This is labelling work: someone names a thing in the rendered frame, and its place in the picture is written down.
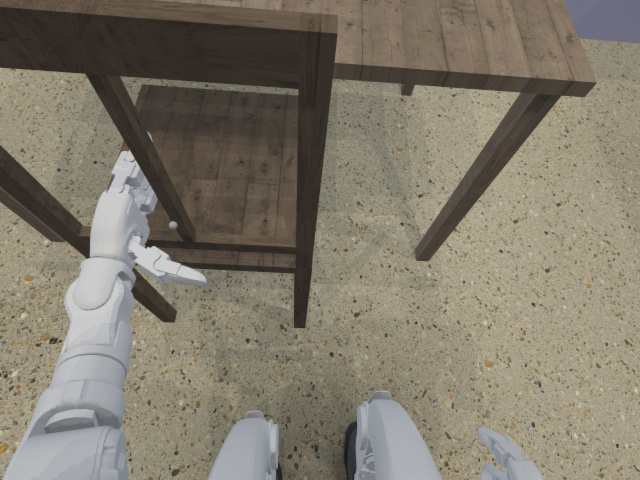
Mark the table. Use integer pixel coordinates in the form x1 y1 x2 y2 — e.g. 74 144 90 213
0 0 597 261

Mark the chair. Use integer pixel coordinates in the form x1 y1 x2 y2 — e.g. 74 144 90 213
0 0 338 328

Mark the left robot forearm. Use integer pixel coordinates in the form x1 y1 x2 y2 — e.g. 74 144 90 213
3 257 136 480

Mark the robot right thigh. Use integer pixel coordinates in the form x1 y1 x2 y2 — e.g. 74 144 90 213
357 399 442 480

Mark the right robot hand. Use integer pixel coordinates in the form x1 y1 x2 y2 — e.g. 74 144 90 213
477 427 543 480

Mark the robot right shin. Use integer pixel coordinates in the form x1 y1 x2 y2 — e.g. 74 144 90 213
354 391 391 480

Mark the robot left upper arm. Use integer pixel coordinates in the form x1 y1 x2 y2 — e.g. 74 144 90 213
9 426 129 480

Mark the left robot hand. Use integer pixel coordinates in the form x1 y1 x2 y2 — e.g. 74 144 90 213
90 132 207 287

